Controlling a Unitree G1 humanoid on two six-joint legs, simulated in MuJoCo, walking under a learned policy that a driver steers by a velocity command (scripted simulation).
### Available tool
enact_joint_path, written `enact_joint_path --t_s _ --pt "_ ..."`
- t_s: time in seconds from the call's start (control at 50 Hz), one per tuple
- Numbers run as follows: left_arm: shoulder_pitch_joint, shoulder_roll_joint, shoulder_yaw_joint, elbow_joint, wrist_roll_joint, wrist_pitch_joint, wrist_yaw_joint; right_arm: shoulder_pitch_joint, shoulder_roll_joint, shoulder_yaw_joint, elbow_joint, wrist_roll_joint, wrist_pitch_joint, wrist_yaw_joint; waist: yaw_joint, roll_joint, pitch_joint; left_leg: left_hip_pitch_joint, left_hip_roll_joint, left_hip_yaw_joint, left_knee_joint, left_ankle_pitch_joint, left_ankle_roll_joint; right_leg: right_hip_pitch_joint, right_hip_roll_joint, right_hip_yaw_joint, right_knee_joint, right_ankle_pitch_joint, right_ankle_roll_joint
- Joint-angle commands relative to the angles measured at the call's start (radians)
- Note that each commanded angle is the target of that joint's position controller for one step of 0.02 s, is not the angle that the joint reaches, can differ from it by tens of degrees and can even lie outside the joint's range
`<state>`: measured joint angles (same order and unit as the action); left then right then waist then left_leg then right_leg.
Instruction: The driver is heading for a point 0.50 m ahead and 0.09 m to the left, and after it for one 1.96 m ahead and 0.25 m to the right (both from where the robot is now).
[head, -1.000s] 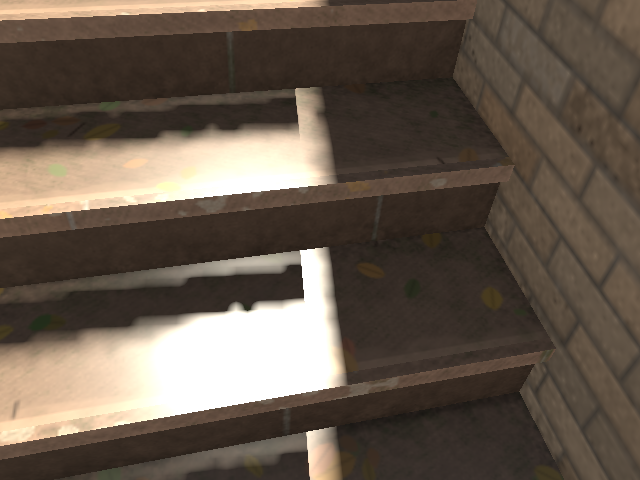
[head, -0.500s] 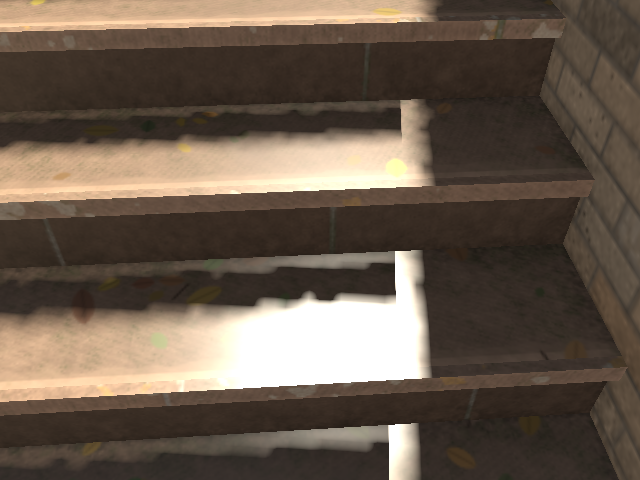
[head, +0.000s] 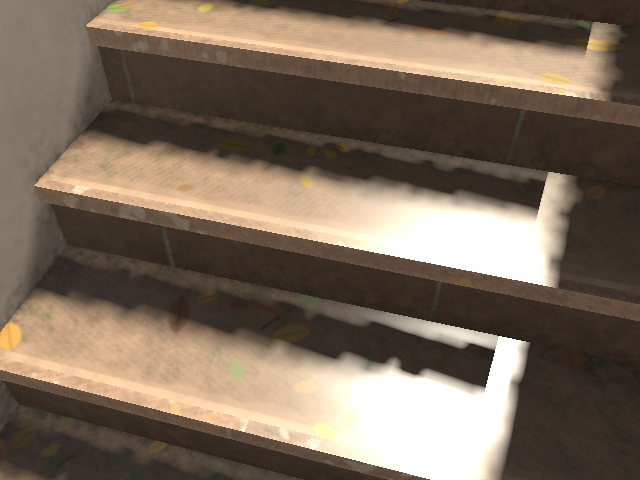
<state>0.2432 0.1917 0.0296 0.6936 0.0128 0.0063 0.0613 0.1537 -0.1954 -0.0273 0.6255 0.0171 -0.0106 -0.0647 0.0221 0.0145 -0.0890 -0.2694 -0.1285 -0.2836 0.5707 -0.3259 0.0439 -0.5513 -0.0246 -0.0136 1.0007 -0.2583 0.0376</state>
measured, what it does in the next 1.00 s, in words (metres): climbs, turning left: right foot, then left foot 0.17 m higher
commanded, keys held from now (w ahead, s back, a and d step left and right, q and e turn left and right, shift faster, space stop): w+q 0.60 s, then w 0.06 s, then e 0.34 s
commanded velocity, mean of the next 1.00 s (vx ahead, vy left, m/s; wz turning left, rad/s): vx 0.36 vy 0.00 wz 0.37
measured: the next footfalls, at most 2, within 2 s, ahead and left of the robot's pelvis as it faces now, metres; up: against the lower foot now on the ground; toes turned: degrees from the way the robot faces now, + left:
right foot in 0.04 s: +0.02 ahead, -0.15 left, +0.00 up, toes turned -1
left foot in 0.50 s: +0.32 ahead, +0.17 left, +0.18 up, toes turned +22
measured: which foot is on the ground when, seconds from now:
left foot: down 0.00-0.04, up 0.06-0.48, down 0.50-0.98, up 1.00-1.00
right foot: up 0.00-0.02, down 0.04-0.54, up 0.56-0.94, down 0.96-1.00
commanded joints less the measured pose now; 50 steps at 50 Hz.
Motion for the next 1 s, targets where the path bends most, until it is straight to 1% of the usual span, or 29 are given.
enact_joint_path --t_s 0.02,0.04,0.06,0.08,0.1,0.12,0.16,0.24,0.38,0.42,0.44,0.46,0.5,0.52,0.54,0.56,0.58,0.62,0.66,0.7,0.76,0.8,0.84,0.9,0.92,0.94,0.96,0.98,1.0 --pt "0.191 0.108 0.069 0.011 0.010 -0.047 -0.015 -0.143 -0.057 -0.010 -0.131 0.035 -0.042 0.028 0.127 0.132 0.032 0.008 0.106 -0.065 0.136 0.777 0.098 0.358 -0.001 -0.062 -0.662 0.316 -0.050" --pt "0.325 0.096 0.068 0.088 0.027 -0.075 -0.032 -0.192 -0.001 0.006 -0.178 0.043 -0.063 0.041 0.154 -0.079 0.040 -0.196 0.014 0.059 0.491 0.510 0.019 0.565 -0.073 0.003 -0.757 0.627 -0.063" --pt "0.384 0.051 0.041 0.130 0.040 -0.086 -0.046 -0.095 0.096 0.025 -0.172 0.017 -0.090 0.064 0.069 -0.355 0.001 -0.636 -0.118 0.083 0.946 -0.242 -0.026 0.880 -0.270 0.207 -0.459 1.510 -0.128" --pt "0.295 0.037 0.035 0.053 0.087 -0.072 -0.039 0.126 0.031 -0.002 -0.093 0.022 -0.083 0.084 -0.034 -0.276 -0.088 -0.677 -0.053 -0.015 1.233 -0.197 -0.054 0.787 -0.405 0.307 -0.422 1.457 -0.219" --pt "0.188 0.058 0.048 -0.001 0.070 -0.062 -0.026 0.159 -0.045 -0.018 -0.075 0.025 -0.065 0.086 -0.047 -0.207 -0.105 -0.692 0.004 0.018 1.378 -0.159 -0.074 0.733 -0.417 0.332 -0.500 0.936 -0.307" --pt "0.144 0.093 0.059 -0.008 0.025 -0.051 -0.010 0.087 -0.064 -0.021 -0.107 0.031 -0.042 0.079 -0.044 -0.189 -0.010 -0.775 0.073 0.080 1.454 -0.146 -0.095 0.657 -0.407 0.341 -0.612 0.399 -0.335" --pt "0.189 0.059 0.040 0.035 -0.002 -0.035 0.000 -0.134 -0.024 -0.004 -0.175 0.039 -0.014 0.086 0.018 -0.110 0.199 -0.938 0.105 0.123 1.576 -0.079 -0.088 0.517 -0.331 0.270 -0.751 -0.134 -0.295" --pt "0.337 -0.023 0.013 0.142 0.021 -0.044 0.014 -0.225 0.083 0.034 -0.196 0.045 0.000 0.086 0.058 -0.102 0.307 -1.126 0.140 0.125 1.640 0.073 -0.055 0.478 -0.277 0.053 -0.767 -0.051 -0.206" --pt "0.330 0.010 0.007 0.170 0.007 -0.013 0.030 -0.345 0.087 0.047 -0.274 0.057 0.007 0.090 0.034 -0.108 0.283 -1.129 0.261 0.278 1.341 0.110 -0.091 0.432 -0.239 -0.081 -0.845 0.198 -0.152" --pt "0.415 0.064 0.022 0.209 -0.016 -0.001 0.035 -0.484 0.097 0.064 -0.308 0.046 0.017 0.107 0.105 -0.087 0.228 -0.830 0.275 0.485 0.973 0.078 -0.065 0.420 -0.272 -0.094 -0.999 0.401 -0.179" --pt "0.380 0.102 0.021 0.229 -0.032 -0.005 0.033 -0.460 0.121 0.071 -0.316 0.064 0.023 0.111 0.053 -0.120 0.208 -0.612 0.233 0.570 0.813 -0.058 -0.001 0.402 -0.282 -0.148 -0.992 0.882 -0.163" --pt "0.376 0.201 0.028 0.267 -0.017 -0.026 0.038 -0.393 0.069 0.040 -0.328 0.052 0.013 0.106 -0.024 -0.243 0.089 -0.401 0.097 0.641 0.869 -0.201 0.053 0.459 -0.298 -0.168 -0.838 1.788 -0.187" --pt "0.298 0.304 0.035 0.236 -0.011 -0.051 0.030 -0.084 -0.126 -0.041 -0.248 0.035 0.011 0.102 -0.211 -0.372 -0.140 -0.179 -0.005 0.541 0.601 -0.215 0.165 0.691 -0.304 -0.170 -0.516 2.221 -0.242" --pt "0.308 0.305 0.040 0.195 -0.019 -0.074 0.026 0.090 -0.207 -0.077 -0.193 0.031 0.022 0.109 -0.277 -0.324 -0.275 0.191 0.019 0.271 0.463 -0.169 0.244 0.436 -0.272 -0.100 -0.264 2.042 -0.223" --pt "0.275 0.214 0.011 0.134 -0.028 -0.120 -0.013 0.247 -0.310 -0.104 -0.131 0.011 0.027 0.092 -0.268 0.005 -0.371 0.474 0.225 -0.409 0.057 -0.478 0.399 0.060 -0.062 0.013 0.144 1.106 -0.153" --pt "0.169 0.176 0.015 0.137 0.000 -0.187 -0.072 0.236 -0.270 -0.084 -0.067 -0.034 0.022 0.050 -0.212 0.215 -0.495 0.441 0.388 -0.869 -0.355 -0.576 0.416 0.010 0.132 0.170 0.649 0.192 -0.143" --pt "0.158 0.115 0.025 0.106 -0.028 -0.205 -0.120 0.273 -0.150 -0.032 0.025 -0.059 -0.005 0.050 -0.152 0.184 -0.412 0.360 0.406 -0.834 -0.396 -0.541 0.310 -0.138 0.108 0.300 0.971 0.145 -0.174" --pt "-0.144 -0.110 -0.064 -0.115 -0.006 -0.177 -0.107 0.228 -0.030 0.009 0.163 -0.018 -0.038 0.103 -0.035 0.055 0.037 -0.021 0.316 -0.368 -0.206 -0.211 0.180 -0.442 0.051 0.168 1.268 0.105 -0.226" --pt "-0.144 -0.185 -0.119 -0.192 -0.004 -0.151 -0.108 0.230 0.078 0.044 0.228 -0.048 -0.053 0.119 0.027 0.066 0.085 -0.066 0.232 -0.158 -0.150 0.027 0.155 -0.542 0.018 0.169 1.362 0.082 -0.256" --pt "0.009 -0.124 -0.118 -0.132 -0.046 -0.123 -0.114 0.161 0.101 0.063 0.234 -0.063 -0.046 0.110 0.102 0.032 0.094 -0.076 0.259 -0.021 -0.165 0.283 0.164 -0.635 0.041 0.185 1.409 0.010 -0.221" --pt "-0.034 -0.112 -0.129 -0.131 -0.076 -0.090 -0.096 0.118 0.045 0.071 0.264 -0.074 -0.030 0.100 0.108 -0.015 0.143 -0.178 0.286 0.161 -0.252 0.362 0.090 -0.715 0.093 0.184 1.379 -0.007 -0.186" --pt "-0.204 -0.128 -0.148 -0.212 -0.031 -0.077 -0.074 0.100 -0.003 0.073 0.286 -0.061 -0.015 0.083 0.093 -0.048 0.180 -0.298 0.255 0.292 -0.310 0.386 0.024 -0.686 0.067 0.123 1.069 0.144 -0.151" --pt "-0.420 -0.129 -0.162 -0.291 -0.004 -0.067 -0.051 0.185 -0.054 0.065 0.319 -0.023 -0.014 0.040 0.027 -0.025 0.124 -0.340 0.288 0.281 -0.455 0.536 0.073 -0.486 0.022 -0.052 0.746 0.193 -0.099" --pt "-0.261 -0.060 -0.107 -0.162 0.033 -0.072 -0.050 0.253 -0.161 0.018 0.366 -0.042 -0.009 0.040 0.051 0.112 -0.181 0.024 0.281 0.426 -0.297 1.819 0.111 -0.052 0.130 -0.210 0.536 -0.013 -0.125" --pt "-0.147 -0.035 -0.098 -0.115 0.027 -0.067 -0.058 0.229 -0.235 -0.006 0.346 -0.042 -0.010 0.040 0.070 0.216 -0.208 0.234 0.351 0.368 -0.194 2.034 0.143 -0.090 0.108 -0.159 0.351 -0.161 -0.135" --pt "-0.096 0.001 -0.082 -0.079 0.020 -0.063 -0.071 0.179 -0.224 -0.006 0.321 -0.025 -0.013 0.040 0.090 0.220 -0.213 0.374 0.379 0.345 -0.096 2.055 0.150 -0.066 0.119 -0.099 0.103 -0.135 -0.148" --pt "-0.080 0.056 -0.056 -0.032 0.020 -0.056 -0.079 0.167 -0.186 0.000 0.287 -0.037 -0.025 0.044 0.074 0.159 -0.201 0.401 0.360 0.322 0.001 1.895 0.147 0.005 0.118 -0.002 -0.073 -0.083 -0.174" --pt "-0.020 0.172 -0.012 0.008 0.038 -0.039 -0.079 0.168 -0.156 -0.005 0.231 -0.073 -0.044 0.045 0.055 -0.102 -0.214 0.132 0.261 0.322 0.221 1.488 0.092 0.232 0.045 0.262 -0.103 0.373 -0.250" --pt "0.022 0.182 -0.003 0.014 0.077 0.003 -0.046 0.081 -0.057 0.016 0.174 -0.069 -0.052 0.072 0.077 -0.441 -0.228 -0.240 0.031 0.289 0.700 0.246 -0.014 0.414 -0.132 0.665 -0.516 0.583 -0.424"
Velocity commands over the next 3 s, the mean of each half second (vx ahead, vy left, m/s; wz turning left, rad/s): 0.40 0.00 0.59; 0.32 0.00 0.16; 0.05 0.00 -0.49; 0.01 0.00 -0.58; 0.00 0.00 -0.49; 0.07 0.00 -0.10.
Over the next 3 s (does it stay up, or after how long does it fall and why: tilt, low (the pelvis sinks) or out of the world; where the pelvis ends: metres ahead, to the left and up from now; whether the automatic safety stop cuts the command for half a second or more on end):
stays up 0.60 0.18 0.35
